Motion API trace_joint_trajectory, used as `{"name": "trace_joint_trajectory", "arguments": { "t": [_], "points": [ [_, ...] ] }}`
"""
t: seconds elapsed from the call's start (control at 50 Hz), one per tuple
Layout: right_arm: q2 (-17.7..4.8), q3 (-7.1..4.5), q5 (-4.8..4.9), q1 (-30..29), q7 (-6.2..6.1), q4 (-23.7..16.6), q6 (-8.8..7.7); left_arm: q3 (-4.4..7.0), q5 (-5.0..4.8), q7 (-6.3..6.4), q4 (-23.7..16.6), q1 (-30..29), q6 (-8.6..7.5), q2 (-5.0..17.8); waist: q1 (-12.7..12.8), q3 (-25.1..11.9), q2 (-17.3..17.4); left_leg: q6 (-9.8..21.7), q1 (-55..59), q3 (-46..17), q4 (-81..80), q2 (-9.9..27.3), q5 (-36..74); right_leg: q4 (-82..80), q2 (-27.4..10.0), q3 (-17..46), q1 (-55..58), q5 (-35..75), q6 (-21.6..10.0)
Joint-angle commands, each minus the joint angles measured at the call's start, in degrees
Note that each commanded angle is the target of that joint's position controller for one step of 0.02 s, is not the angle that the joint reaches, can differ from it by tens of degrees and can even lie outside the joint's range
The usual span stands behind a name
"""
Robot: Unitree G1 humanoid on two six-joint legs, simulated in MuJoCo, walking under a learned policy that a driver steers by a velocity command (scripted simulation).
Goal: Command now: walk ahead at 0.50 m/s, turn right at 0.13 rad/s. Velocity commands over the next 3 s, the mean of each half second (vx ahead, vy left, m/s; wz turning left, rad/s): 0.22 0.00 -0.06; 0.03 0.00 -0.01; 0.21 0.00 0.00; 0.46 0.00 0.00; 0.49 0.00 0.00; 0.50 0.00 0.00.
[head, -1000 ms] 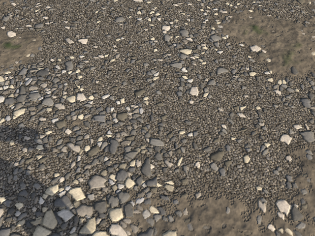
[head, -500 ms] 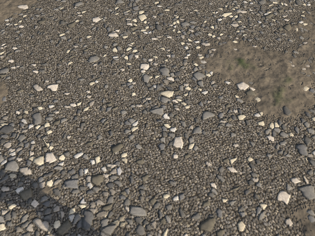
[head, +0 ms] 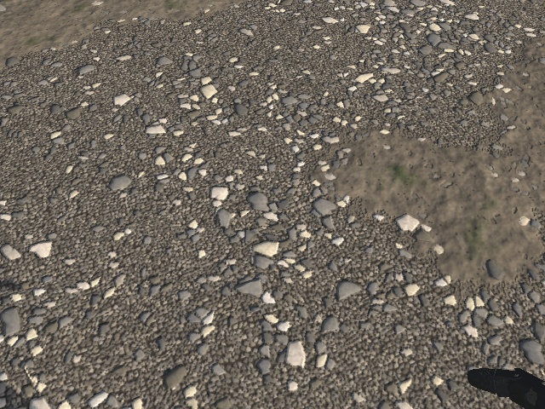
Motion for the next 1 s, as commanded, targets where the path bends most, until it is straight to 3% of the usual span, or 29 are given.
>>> {"name": "trace_joint_trajectory", "arguments": {
  "t": [0.02,0.04,0.06,0.08,0.1,0.14,0.22,0.26,0.32,0.38,0.4,0.42,0.44,0.46,0.48,0.52,0.56,0.68,0.82,1.0],
  "points": [
    [-14.40,-4.98,0.21,22.65,-0.01,2.02,0.08,-0.68,-0.20,-0.13,-4.71,5.82,-2.01,1.77,-8.63,-20.93,17.71,16.68,48.61,-39.03,-5.35,24.33,-5.52,38.03,0.62,-1.65,-33.52,-6.63,1.53],
    [-9.82,-3.65,1.16,20.75,-0.03,1.59,0.42,0.29,-0.91,-0.32,-4.65,1.65,-2.24,6.66,-9.72,-13.19,11.15,14.62,43.21,-37.79,-7.34,23.22,-9.06,43.05,-2.45,0.90,-39.26,-6.55,1.64],
    [-8.20,-2.97,0.88,16.00,-0.17,0.76,0.86,0.68,-0.82,-0.39,-5.61,-3.30,-2.23,7.76,-8.87,-5.90,6.21,12.75,34.64,-29.00,-7.77,21.34,0.69,43.09,-4.60,-1.26,-39.53,-2.03,2.27],
    [-7.16,-2.37,0.34,12.50,0.01,0.24,1.15,0.70,0.08,-0.28,-6.21,-5.84,-2.13,7.24,-7.18,-2.87,2.39,11.69,27.67,-22.79,-8.17,18.92,13.46,40.57,-6.46,-3.54,-37.33,0.75,3.06],
    [-5.97,-1.85,0.12,10.52,0.29,0.08,1.19,0.96,0.81,-0.22,-6.34,-6.38,-1.81,6.69,-5.60,-1.66,1.59,11.10,23.28,-18.13,-8.58,16.84,23.45,37.39,-7.89,-4.46,-35.05,1.89,3.80],
    [-5.27,-1.43,-0.20,8.92,0.52,0.85,0.96,0.46,0.70,-0.15,-5.75,-3.76,-0.92,3.56,-3.18,-2.85,4.58,10.54,18.11,-12.36,-10.01,14.12,32.70,31.30,-8.78,-5.69,-29.08,4.24,5.11],
    [-8.35,-2.11,0.03,7.47,-0.49,2.74,1.94,-0.57,1.00,0.20,-5.97,-5.81,-0.18,0.96,-2.77,-5.27,6.37,9.99,14.01,-4.44,-10.79,11.41,38.47,16.49,-8.03,-8.15,-21.79,14.64,6.27],
    [-8.81,-2.14,0.34,9.40,-0.88,4.05,2.76,-0.47,0.85,0.09,-6.33,-8.86,-0.09,1.42,-4.29,-5.89,6.24,9.13,14.89,-3.50,-10.79,11.01,35.00,11.24,-7.25,-8.56,-19.76,20.95,6.11],
    [-8.77,-1.93,0.60,11.08,-0.98,5.84,3.61,-0.11,0.91,-0.06,-7.47,-12.87,0.06,2.37,-5.58,-4.85,5.87,8.69,17.03,-4.97,-9.44,12.13,28.64,6.05,-6.80,-7.88,-19.13,22.00,5.13],
    [-8.25,-1.63,1.41,9.76,-1.13,6.73,4.26,0.34,1.34,-0.26,-7.59,-12.89,-0.30,2.83,-4.00,-3.96,5.35,6.84,17.41,-6.56,-5.10,11.83,20.34,-3.05,-5.91,-8.62,-14.46,24.65,2.78],
    [-7.23,-1.27,1.37,11.29,-1.15,7.38,4.20,0.73,1.76,-0.08,-7.30,-12.06,-0.45,3.96,-3.76,-4.29,3.69,4.63,16.67,-6.53,-2.90,9.79,15.40,-7.59,-6.85,-7.35,-9.98,32.99,1.53],
    [-5.73,-0.73,-0.02,14.14,-1.12,7.40,3.63,1.40,2.31,0.46,-7.65,-11.35,-0.46,7.36,-5.49,-7.20,-0.82,1.87,13.33,-4.93,0.70,6.58,6.92,-4.74,-12.69,-2.23,-2.15,52.47,-0.63],
    [-3.70,-0.13,-0.76,20.42,-0.98,8.78,3.19,1.45,2.20,0.88,-7.81,-11.86,0.24,7.61,-8.32,-10.75,-6.91,-1.02,6.79,-2.72,2.77,3.36,-8.57,-1.00,-17.94,2.16,6.47,60.26,-5.90],
    [-3.21,0.33,-0.67,19.17,-1.26,9.22,3.55,0.51,1.63,0.82,-7.56,-11.85,0.94,3.19,-6.62,-12.06,-7.84,-2.79,6.50,-1.83,3.39,3.22,-16.37,-1.00,-19.06,3.95,5.79,54.81,-8.34],
    [-3.97,0.24,-0.40,16.58,-1.47,8.58,4.45,0.05,1.12,0.49,-7.38,-13.39,1.34,1.56,-6.47,-10.24,-7.26,-3.42,7.06,-1.98,1.74,3.62,-16.29,-1.93,-17.65,4.22,2.52,46.55,-7.72],
    [-5.92,-0.27,-0.21,14.75,-1.98,8.99,6.46,0.21,1.03,-0.36,-8.16,-17.03,1.51,2.46,-6.43,-5.54,-4.53,-3.15,9.30,-1.69,-0.96,3.15,-12.28,-1.81,-13.03,0.31,-4.25,37.28,-4.28],
    [-6.69,-0.48,-0.26,14.87,-2.19,9.56,7.46,0.62,1.11,-0.74,-7.78,-17.15,1.10,3.59,-6.23,-4.07,-3.10,-2.31,10.36,-1.83,-1.30,3.11,-10.20,-1.01,-11.00,-1.93,-5.98,36.28,-2.51],
    [-5.55,-0.40,0.02,14.12,-2.75,11.34,7.81,0.67,1.01,-0.33,-5.34,-16.86,0.80,2.55,-5.76,-5.08,-1.14,-2.73,12.93,-2.07,-0.56,3.70,-5.16,0.87,-10.16,-3.11,-4.34,41.20,-2.61],
    [-4.77,-0.53,0.04,14.11,-3.21,14.06,8.33,0.94,0.89,0.19,-2.18,-18.02,1.55,2.17,-5.80,-1.87,-0.16,-2.45,12.32,-1.89,-1.89,3.54,-9.64,-1.02,-9.06,-3.88,-6.17,31.26,-1.79],
    [-3.78,-0.28,0.08,15.44,-3.45,17.36,7.26,1.14,0.77,1.28,2.54,-17.96,2.40,1.84,-5.23,1.17,0.06,-1.96,9.11,-1.95,-3.98,3.68,-15.17,-2.92,-7.76,-4.85,-5.86,21.97,-0.38]
  ]
}}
